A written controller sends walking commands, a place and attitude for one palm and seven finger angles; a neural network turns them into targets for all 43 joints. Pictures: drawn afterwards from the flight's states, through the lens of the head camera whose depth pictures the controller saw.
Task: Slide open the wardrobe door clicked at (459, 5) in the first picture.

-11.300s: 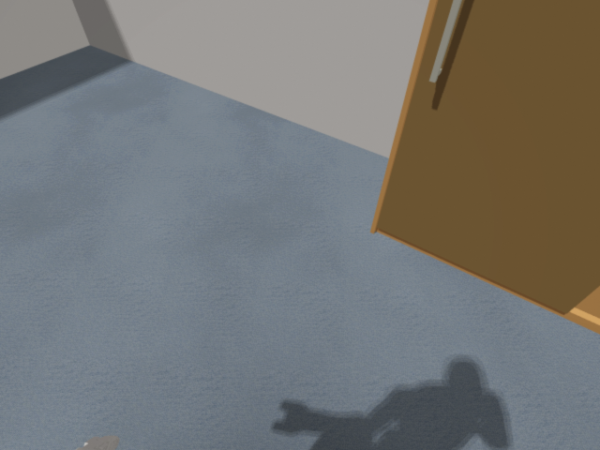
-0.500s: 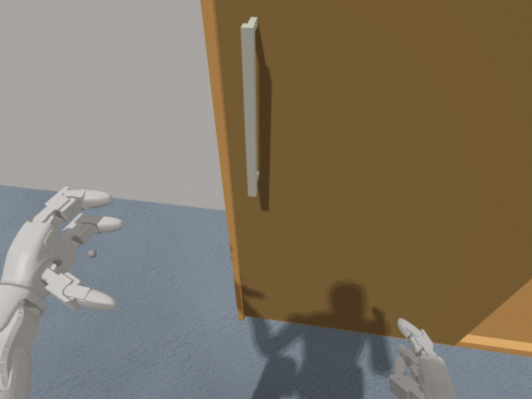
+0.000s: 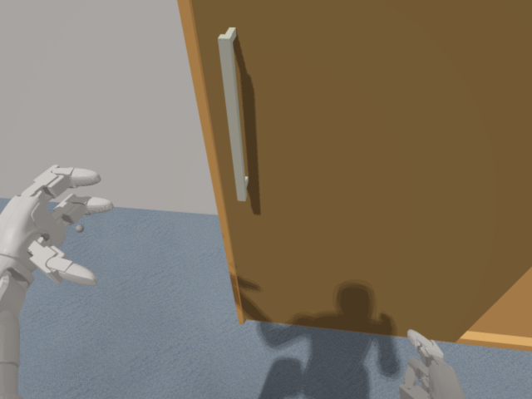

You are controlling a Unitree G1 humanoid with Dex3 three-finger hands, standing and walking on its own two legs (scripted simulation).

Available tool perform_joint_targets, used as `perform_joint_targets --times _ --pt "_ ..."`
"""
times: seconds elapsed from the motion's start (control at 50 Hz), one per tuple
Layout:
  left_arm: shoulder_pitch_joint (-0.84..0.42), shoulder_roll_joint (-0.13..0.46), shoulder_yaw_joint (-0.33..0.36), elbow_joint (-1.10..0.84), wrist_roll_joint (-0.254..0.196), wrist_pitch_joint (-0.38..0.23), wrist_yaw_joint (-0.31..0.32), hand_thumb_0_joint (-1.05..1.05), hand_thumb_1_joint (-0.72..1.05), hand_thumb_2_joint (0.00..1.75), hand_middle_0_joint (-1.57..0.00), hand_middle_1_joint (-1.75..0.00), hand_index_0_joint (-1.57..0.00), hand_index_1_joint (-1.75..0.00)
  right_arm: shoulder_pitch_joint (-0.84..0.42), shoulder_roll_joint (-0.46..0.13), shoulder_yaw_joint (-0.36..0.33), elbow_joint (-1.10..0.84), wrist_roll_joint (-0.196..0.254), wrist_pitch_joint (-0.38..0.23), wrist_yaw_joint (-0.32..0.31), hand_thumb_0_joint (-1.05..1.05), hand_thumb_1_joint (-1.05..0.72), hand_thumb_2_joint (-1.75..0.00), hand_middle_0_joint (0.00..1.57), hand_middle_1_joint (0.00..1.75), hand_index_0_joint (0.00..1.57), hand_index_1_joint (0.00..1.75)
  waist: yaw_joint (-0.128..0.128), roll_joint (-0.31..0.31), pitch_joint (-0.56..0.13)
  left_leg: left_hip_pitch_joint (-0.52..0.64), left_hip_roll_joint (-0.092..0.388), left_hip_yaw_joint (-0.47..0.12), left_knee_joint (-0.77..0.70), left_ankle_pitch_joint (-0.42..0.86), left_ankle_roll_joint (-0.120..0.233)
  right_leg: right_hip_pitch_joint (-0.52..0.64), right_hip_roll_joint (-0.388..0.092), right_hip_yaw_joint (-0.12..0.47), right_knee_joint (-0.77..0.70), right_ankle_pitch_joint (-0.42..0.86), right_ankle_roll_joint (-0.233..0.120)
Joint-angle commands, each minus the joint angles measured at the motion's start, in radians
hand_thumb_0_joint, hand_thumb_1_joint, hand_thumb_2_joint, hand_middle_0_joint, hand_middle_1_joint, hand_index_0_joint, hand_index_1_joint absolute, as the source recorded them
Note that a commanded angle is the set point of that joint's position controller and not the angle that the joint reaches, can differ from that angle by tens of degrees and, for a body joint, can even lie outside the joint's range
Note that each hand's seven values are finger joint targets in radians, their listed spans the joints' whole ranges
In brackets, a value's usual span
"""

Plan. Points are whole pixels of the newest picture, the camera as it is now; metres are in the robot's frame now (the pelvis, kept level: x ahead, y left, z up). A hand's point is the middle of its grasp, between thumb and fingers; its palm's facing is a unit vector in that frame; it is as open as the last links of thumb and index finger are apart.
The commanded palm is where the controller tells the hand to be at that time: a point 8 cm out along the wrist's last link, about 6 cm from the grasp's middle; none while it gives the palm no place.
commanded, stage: raise the hand with hooked fingers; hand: left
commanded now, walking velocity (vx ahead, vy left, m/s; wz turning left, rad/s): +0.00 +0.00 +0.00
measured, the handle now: (237, 127) +0.53 +0.11 +0.16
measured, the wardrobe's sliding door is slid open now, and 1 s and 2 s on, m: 0.00 0.00 0.00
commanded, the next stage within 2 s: move the hooked fingers beside the handle in 0.26 s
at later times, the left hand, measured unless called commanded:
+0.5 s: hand (84, 225) +0.28 +0.27 +0.16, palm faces +0.04 -1.00 -0.05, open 14.0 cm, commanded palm +0.26 +0.31 +0.17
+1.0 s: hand (137, 190) +0.35 +0.23 +0.16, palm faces -0.03 -1.00 -0.02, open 14.0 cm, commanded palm +0.33 +0.28 +0.16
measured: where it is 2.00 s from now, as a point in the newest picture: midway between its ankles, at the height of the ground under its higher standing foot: outside the picture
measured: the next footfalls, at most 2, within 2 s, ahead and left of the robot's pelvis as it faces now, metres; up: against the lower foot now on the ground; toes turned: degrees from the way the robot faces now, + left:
none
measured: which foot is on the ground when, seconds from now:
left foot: down 0.00-1.00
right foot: down 0.00-1.00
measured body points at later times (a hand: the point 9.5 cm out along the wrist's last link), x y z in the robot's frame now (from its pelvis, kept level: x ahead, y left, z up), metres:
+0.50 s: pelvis +0.00 +0.00 +0.00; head -0.02 -0.02 +0.45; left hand +0.27 +0.32 +0.17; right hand +0.18 -0.23 -0.07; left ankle +0.01 +0.12 -0.74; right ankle +0.00 -0.11 -0.74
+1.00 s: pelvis +0.00 +0.00 +0.00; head +0.00 -0.01 +0.45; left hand +0.35 +0.28 +0.16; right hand +0.15 -0.24 -0.08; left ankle +0.01 +0.12 -0.74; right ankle +0.00 -0.11 -0.74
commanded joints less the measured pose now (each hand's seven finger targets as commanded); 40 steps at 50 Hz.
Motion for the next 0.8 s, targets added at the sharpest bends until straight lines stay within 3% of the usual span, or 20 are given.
perform_joint_targets --times 0.0,0.06,0.08,0.12,0.2,0.26,0.3,0.34,0.38,0.44,0.48,0.5,0.56,0.58,0.66,0.68,0.74,0.78 --pt "-0.289 0.303 0.133 -0.262 -0.022 -0.089 0.027 0.0 -0.5 0.3 -0.3 -1.2 -0.3 -1.2 -0.132 -0.1 -0.046 -0.165 -0.002 -0.068 -0.007 0.0 -0.9 -0.9 0.2 0.3 0.2 0.3 0.015 0.033 -0.188 0.092 -0.033 -0.022 -0.069 0.181 0.028 0.028 0.018 0.025 -0.075 0.192 -0.005" --pt "-0.294 0.28 0.116 -0.25 -0.014 -0.097 0.035 0.0 -0.5 0.3 -0.3 -1.2 -0.3 -1.2 -0.127 -0.096 -0.044 -0.159 -0.001 -0.072 -0.014 0.0 -0.9 -0.9 0.2 0.3 0.2 0.3 0.008 0.067 -0.167 0.098 -0.034 -0.027 -0.081 0.17 0.024 0.017 0.02 0.016 -0.078 0.178 -0.008" --pt "-0.279 0.288 0.12 -0.241 -0.015 -0.096 0.036 0.0 -0.5 0.3 -0.3 -1.2 -0.3 -1.2 -0.125 -0.098 -0.044 -0.155 -0.003 -0.071 -0.015 0.0 -0.9 -0.9 0.2 0.3 0.2 0.3 0.012 0.02 -0.16 0.092 -0.029 -0.025 -0.078 0.173 0.027 0.025 0.02 0.021 -0.083 0.182 -0.005" --pt "-0.281 0.279 0.111 -0.227 -0.013 -0.084 0.031 0.0 -0.5 0.3 -0.3 -1.2 -0.3 -1.2 -0.127 -0.098 -0.044 -0.155 -0.001 -0.07 -0.018 0.0 -0.9 -0.9 0.2 0.3 0.2 0.3 0.009 0.056 -0.158 0.092 -0.034 -0.021 -0.078 0.165 0.028 0.017 0.017 0.025 -0.083 0.186 -0.003" --pt "-0.278 0.268 0.095 -0.205 -0.016 -0.071 0.021 0.0 -0.5 0.3 -0.3 -1.2 -0.3 -1.2 -0.129 -0.102 -0.044 -0.155 0.001 -0.067 -0.018 0.0 -0.9 -0.9 0.2 0.3 0.2 0.3 0.005 0.003 -0.144 0.082 -0.033 -0.027 -0.08 0.16 0.029 0.015 0.018 0.021 -0.085 0.182 0.0" --pt "-0.28 0.27 0.099 -0.226 -0.014 -0.074 0.018 0.0 -0.5 0.3 -0.3 -1.2 -0.3 -1.2 -0.131 -0.1 -0.044 -0.159 0.001 -0.068 -0.018 0.0 -0.9 -0.9 0.2 0.3 0.2 0.3 0.006 0.033 -0.177 0.103 -0.035 -0.028 -0.077 0.181 0.028 0.021 0.019 0.016 -0.076 0.205 -0.003" --pt "-0.271 0.281 0.115 -0.208 -0.023 -0.075 0.016 0.0 -0.5 0.3 -0.3 -1.2 -0.3 -1.2 -0.129 -0.101 -0.044 -0.157 -0.001 -0.065 -0.015 0.0 -0.9 -0.9 0.2 0.3 0.2 0.3 0.008 -0.011 -0.173 0.089 -0.034 -0.026 -0.074 0.182 0.029 0.029 0.02 0.02 -0.078 0.21 0.0" --pt "-0.275 0.274 0.108 -0.203 -0.021 -0.077 0.016 0.0 -0.5 0.3 -0.3 -1.2 -0.3 -1.2 -0.131 -0.099 -0.044 -0.158 0.001 -0.066 -0.016 0.0 -0.9 -0.9 0.2 0.3 0.2 0.3 0.007 0.002 -0.155 0.087 -0.034 -0.029 -0.08 0.164 0.027 0.013 0.021 0.016 -0.08 0.188 -0.001" --pt "-0.31 0.269 0.089 -0.174 -0.019 -0.075 0.019 0.0 -0.5 0.3 -0.3 -1.2 -0.3 -1.2 -0.128 -0.102 -0.044 -0.148 0.003 -0.062 -0.018 0.0 -0.9 -0.9 0.2 0.3 0.2 0.3 -0.002 -0.004 -0.133 0.079 -0.032 -0.024 -0.073 0.148 0.029 -0.001 0.019 0.028 -0.089 0.168 0.002" --pt "-0.408 0.226 0.027 -0.194 -0.002 -0.085 0.03 0.0 -0.5 0.3 -0.3 -1.2 -0.3 -1.2 -0.129 -0.098 -0.041 -0.148 0.005 -0.066 -0.026 0.0 -0.9 -0.9 0.2 0.3 0.2 0.3 -0.016 0.05 -0.155 0.106 -0.033 -0.034 -0.08 0.133 0.027 -0.021 0.021 0.019 -0.084 0.144 -0.004" --pt "-0.436 0.215 0.004 -0.187 0.003 -0.09 0.041 0.0 -0.5 0.3 -0.3 -1.2 -0.3 -1.2 -0.125 -0.097 -0.041 -0.141 0.003 -0.066 -0.028 0.0 -0.9 -0.9 0.2 0.3 0.2 0.3 -0.021 0.017 -0.148 0.106 -0.03 -0.033 -0.077 0.131 0.03 -0.022 0.021 0.022 -0.09 0.139 -0.003" --pt "-0.448 0.22 0.011 -0.172 0.005 -0.092 0.046 0.0 -0.5 0.3 -0.3 -1.2 -0.3 -1.2 -0.12 -0.098 -0.043 -0.138 0.003 -0.066 -0.03 0.0 -0.9 -0.9 0.2 0.3 0.2 0.3 -0.024 -0.008 -0.165 0.105 -0.031 -0.035 -0.08 0.124 0.031 -0.02 0.019 0.021 -0.089 0.137 0.0" --pt "-0.433 0.228 0.026 -0.138 0.018 -0.09 0.06 0.0 -0.5 0.3 -0.3 -1.2 -0.3 -1.2 -0.123 -0.096 -0.042 -0.138 0.0 -0.062 -0.028 0.0 -0.9 -0.9 0.2 0.3 0.2 0.3 -0.007 0.029 -0.175 0.101 -0.032 -0.036 -0.084 0.143 0.026 -0.009 0.016 0.017 -0.079 0.156 -0.007" --pt "-0.44 0.249 0.037 -0.138 0.021 -0.089 0.068 0.0 -0.5 0.3 -0.3 -1.2 -0.3 -1.2 -0.121 -0.102 -0.042 -0.133 -0.001 -0.057 -0.026 0.0 -0.9 -0.9 0.2 0.3 0.2 0.3 -0.004 0.009 -0.177 0.094 -0.029 -0.033 -0.082 0.16 0.026 0.008 0.017 0.018 -0.079 0.169 -0.008" --pt "-0.509 0.213 0.0 -0.087 0.036 -0.079 0.089 0.0 -0.5 0.3 -0.3 -1.2 -0.3 -1.2 -0.119 -0.098 -0.042 -0.134 0.002 -0.048 -0.026 0.0 -0.9 -0.9 0.2 0.3 0.2 0.3 -0.017 0.023 -0.17 0.088 -0.029 -0.033 -0.089 0.145 0.024 -0.016 0.015 0.014 -0.076 0.155 -0.008" --pt "-0.506 0.242 0.024 -0.08 0.036 -0.082 0.096 0.0 -0.5 0.3 -0.3 -1.2 -0.3 -1.2 -0.114 -0.1 -0.045 -0.133 0.001 -0.045 -0.024 0.0 -0.9 -0.9 0.2 0.3 0.2 0.3 -0.01 -0.025 -0.183 0.085 -0.025 -0.031 -0.083 0.149 0.027 -0.001 0.016 0.019 -0.081 0.156 -0.005" --pt "-0.559 0.204 -0.017 -0.074 0.045 -0.083 0.104 0.0 -0.5 0.3 -0.3 -1.2 -0.3 -1.2 -0.113 -0.096 -0.044 -0.137 0.002 -0.04 -0.023 0.0 -0.9 -0.9 0.2 0.3 0.2 0.3 -0.02 0.02 -0.203 0.099 -0.028 -0.027 -0.081 0.17 0.026 -0.005 0.014 0.018 -0.07 0.187 -0.008" --pt "-0.568 0.209 -0.016 -0.046 0.045 -0.089 0.109 0.0 -0.5 0.3 -0.3 -1.2 -0.3 -1.2 -0.102 -0.102 -0.046 -0.129 0.0 -0.035 -0.023 0.0 -0.9 -0.9 0.2 0.3 0.2 0.3 -0.02 -0.02 -0.195 0.089 -0.023 -0.028 -0.081 0.172 0.027 -0.001 0.016 0.018 -0.072 0.184 -0.009"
